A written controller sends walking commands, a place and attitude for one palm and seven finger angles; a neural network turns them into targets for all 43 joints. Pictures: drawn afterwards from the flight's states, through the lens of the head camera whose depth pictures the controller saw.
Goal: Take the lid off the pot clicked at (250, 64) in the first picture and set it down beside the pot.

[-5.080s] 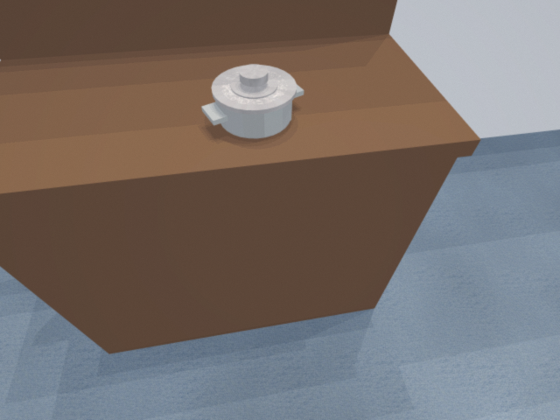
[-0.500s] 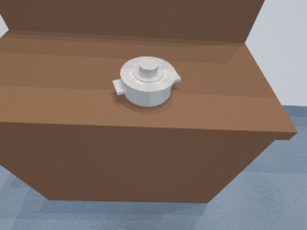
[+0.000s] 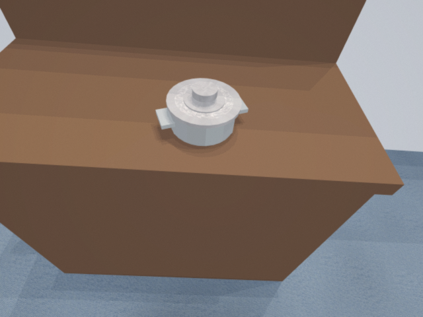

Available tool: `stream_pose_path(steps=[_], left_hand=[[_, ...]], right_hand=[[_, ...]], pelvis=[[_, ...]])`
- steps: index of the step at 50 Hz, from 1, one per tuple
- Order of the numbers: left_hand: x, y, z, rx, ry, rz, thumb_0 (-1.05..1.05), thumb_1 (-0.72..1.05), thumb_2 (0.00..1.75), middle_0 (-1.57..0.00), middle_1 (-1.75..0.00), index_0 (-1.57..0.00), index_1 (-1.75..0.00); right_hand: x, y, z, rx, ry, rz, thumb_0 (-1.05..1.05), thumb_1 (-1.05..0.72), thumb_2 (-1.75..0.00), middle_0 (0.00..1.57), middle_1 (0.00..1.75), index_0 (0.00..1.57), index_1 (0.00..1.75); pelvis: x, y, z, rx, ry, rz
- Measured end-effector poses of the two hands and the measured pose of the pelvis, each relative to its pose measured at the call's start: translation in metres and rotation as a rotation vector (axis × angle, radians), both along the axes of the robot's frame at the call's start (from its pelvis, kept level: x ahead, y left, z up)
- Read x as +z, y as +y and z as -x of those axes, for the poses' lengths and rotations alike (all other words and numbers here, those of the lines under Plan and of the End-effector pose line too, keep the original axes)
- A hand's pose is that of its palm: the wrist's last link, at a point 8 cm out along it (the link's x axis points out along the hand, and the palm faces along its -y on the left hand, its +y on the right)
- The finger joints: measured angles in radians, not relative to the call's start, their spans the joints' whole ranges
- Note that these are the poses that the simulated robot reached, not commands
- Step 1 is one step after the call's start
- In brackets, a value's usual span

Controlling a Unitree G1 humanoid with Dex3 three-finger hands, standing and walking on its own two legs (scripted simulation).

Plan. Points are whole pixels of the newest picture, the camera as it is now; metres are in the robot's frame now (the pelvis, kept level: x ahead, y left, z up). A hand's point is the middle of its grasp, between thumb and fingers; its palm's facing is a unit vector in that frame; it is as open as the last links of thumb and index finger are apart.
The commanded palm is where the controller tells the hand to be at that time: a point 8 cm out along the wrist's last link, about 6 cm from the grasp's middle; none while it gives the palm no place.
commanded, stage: shuffle to correct the standing spot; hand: left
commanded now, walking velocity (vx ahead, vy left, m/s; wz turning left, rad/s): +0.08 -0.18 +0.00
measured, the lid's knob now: (204, 91) +0.50 +0.06 +0.16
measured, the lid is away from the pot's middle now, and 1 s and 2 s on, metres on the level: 0.00 0.00 0.00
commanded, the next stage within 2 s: come to a stop and stand still in 0.52 s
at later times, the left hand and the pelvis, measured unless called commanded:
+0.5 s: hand out of the picture +0.07 +0.14 -0.19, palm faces +0.04 -0.99 -0.12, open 7.4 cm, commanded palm none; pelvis +0.03 -0.04 +0.00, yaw +1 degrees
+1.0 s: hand out of the picture +0.14 +0.08 -0.18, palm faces +0.05 -0.98 -0.19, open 7.4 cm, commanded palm none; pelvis +0.06 -0.10 +0.00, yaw +1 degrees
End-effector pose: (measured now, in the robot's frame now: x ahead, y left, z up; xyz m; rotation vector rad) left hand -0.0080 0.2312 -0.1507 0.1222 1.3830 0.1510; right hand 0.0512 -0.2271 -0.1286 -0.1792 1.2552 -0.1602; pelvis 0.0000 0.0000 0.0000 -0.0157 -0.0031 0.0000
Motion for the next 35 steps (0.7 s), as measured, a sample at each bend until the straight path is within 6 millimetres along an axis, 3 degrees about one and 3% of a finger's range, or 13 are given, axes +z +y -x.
stream_pose_path(steps=[10, 18, 22, 27, 35], left_hand=[[0.0, -0.017, 0.002, 0.03, 0.009, -0.01, 0.01, 0.91, 0.9, -0.2, -0.3, -0.2, -0.3], [-0.022, -0.033, -0.003, 0.027, 0.071, 0.055, 0.01, 0.91, 0.9, -0.2, -0.3, -0.2, -0.3], [-0.021, -0.036, -0.034, -0.003, 0.049, 0.061, 0.01, 0.91, 0.9, -0.2, -0.3, -0.2, -0.3], [0.001, -0.044, -0.092, 0.0, -0.099, 0.054, 0.01, 0.91, 0.9, -0.2, -0.3, -0.2, -0.3], [0.024, -0.073, -0.16, -0.065, -0.246, -0.009, 0.01, 0.91, 0.9, -0.2, -0.3, -0.2, -0.3]], right_hand=[[-0.003, -0.032, 0.007, -0.018, 0.051, 0.03, 0.0, -0.91, -0.89, 0.2, 0.3, 0.2, 0.3], [0.0, -0.043, -0.022, -0.032, 0.0, 0.095, 0.0, -0.91, -0.89, 0.2, 0.3, 0.2, 0.3], [0.009, -0.041, -0.019, -0.033, -0.004, 0.09, 0.0, -0.91, -0.89, 0.2, 0.3, 0.2, 0.3], [0.016, -0.043, -0.008, -0.014, 0.069, 0.056, 0.0, -0.91, -0.89, 0.2, 0.3, 0.2, 0.3], [0.001, -0.089, -0.008, -0.054, 0.093, 0.015, 0.0, -0.91, -0.89, 0.2, 0.3, 0.2, 0.3]], pelvis=[[-0.004, -0.024, -0.008, 0.015, 0.02, 0.016], [-0.015, -0.023, -0.03, 0.001, 0.002, 0.009], [-0.007, -0.03, -0.032, -0.003, 0.004, -0.001], [0.008, -0.043, -0.034, 0.016, 0.03, 0.015], [0.005, -0.082, -0.046, 0.035, 0.048, 0.009]])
